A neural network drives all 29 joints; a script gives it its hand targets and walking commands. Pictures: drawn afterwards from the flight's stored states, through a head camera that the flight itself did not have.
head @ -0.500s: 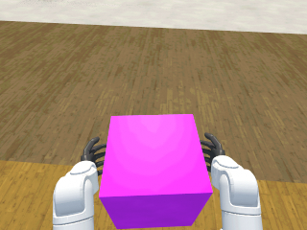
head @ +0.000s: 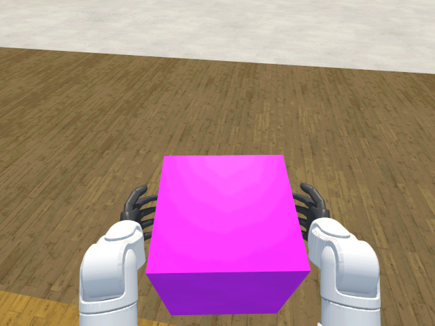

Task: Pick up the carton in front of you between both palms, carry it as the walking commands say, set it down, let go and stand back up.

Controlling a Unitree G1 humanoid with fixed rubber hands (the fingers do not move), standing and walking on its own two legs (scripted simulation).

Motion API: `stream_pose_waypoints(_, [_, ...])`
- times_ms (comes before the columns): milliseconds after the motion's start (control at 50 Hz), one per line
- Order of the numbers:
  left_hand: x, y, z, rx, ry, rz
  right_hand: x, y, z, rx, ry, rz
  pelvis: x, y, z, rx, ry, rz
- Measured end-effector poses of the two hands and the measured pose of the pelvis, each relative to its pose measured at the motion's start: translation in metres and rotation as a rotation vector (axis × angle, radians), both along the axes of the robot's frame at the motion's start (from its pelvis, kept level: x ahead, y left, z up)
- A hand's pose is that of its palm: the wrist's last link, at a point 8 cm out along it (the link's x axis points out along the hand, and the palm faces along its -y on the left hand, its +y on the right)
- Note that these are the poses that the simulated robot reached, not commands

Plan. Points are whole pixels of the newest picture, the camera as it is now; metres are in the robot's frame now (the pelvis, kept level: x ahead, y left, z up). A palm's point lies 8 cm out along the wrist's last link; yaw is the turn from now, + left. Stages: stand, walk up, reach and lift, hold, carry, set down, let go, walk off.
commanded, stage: carry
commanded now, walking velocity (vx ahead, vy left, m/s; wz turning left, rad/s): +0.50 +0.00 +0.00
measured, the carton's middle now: (223, 239) +0.29 +0.00 +0.02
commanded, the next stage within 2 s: none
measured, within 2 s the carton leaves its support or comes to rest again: neither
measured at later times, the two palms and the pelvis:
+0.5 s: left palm (165, 89) +0.69 +0.15 +0.10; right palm (276, 87) +0.67 -0.15 +0.11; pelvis +0.33 +0.02 -0.02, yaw -3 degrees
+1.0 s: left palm (179, 48) +1.03 +0.15 +0.08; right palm (260, 47) +1.03 -0.15 +0.07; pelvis +0.67 +0.00 -0.03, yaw -1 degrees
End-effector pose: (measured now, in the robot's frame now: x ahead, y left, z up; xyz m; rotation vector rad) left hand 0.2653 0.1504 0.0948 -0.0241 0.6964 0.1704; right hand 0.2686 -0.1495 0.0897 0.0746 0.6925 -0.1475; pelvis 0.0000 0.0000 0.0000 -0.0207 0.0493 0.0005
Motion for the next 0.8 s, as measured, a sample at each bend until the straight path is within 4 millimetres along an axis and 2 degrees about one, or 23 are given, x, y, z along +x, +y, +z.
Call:
stream_pose_waypoints(60, [0.031,-0.003,0.000,-0.008,0.053,0.026,0.038,-0.003,0.001,-0.002,0.052,0.020,0.031,-0.008,0.013,0.018,0.008,0.010])
stream_pose_waypoints(160, [0.097,-0.008,0.016,-0.012,0.031,0.040,0.106,-0.008,0.015,0.008,0.030,0.022,0.088,-0.014,0.026,0.042,0.020,-0.002])
stream_pose_waypoints(240, [0.166,-0.012,0.032,-0.003,-0.025,0.009,0.167,-0.011,0.031,-0.006,-0.026,0.004,0.138,-0.011,0.028,0.042,0.024,-0.017])
stream_pose_waypoints(340, [0.266,-0.010,0.042,0.021,-0.057,-0.052,0.258,-0.010,0.045,-0.055,-0.059,0.003,0.207,-0.001,0.019,0.023,0.024,-0.033])
stream_pose_waypoints(440, [0.373,-0.001,0.025,0.025,-0.040,-0.108,0.358,0.000,0.039,-0.106,-0.039,-0.007,0.290,0.015,-0.009,-0.002,0.008,-0.060])
stream_pose_waypoints(500, [0.429,0.002,0.005,0.015,0.020,-0.143,0.405,0.003,0.023,-0.129,0.024,-0.022,0.327,0.023,-0.015,0.008,0.007,-0.056])
stream_pose_waypoints(560, [0.470,0.003,-0.009,0.012,0.107,-0.154,0.441,0.004,0.005,-0.114,0.112,-0.036,0.360,0.030,-0.007,-0.003,0.022,-0.055])
stream_pose_waypoints(620, [0.510,0.003,-0.015,0.006,0.140,-0.149,0.478,0.005,-0.004,-0.094,0.145,-0.052,0.393,0.035,0.002,-0.012,0.040,-0.056])
stream_pose_waypoints(720, [0.575,0.004,-0.014,-0.025,0.092,-0.109,0.546,0.005,-0.002,-0.065,0.093,-0.075,0.455,0.034,0.008,-0.017,0.067,-0.044])
stream_pose_waypoints(800, [0.627,0.003,-0.008,-0.044,0.022,-0.074,0.605,0.003,0.005,-0.045,0.022,-0.076,0.513,0.027,0.003,-0.005,0.073,-0.030])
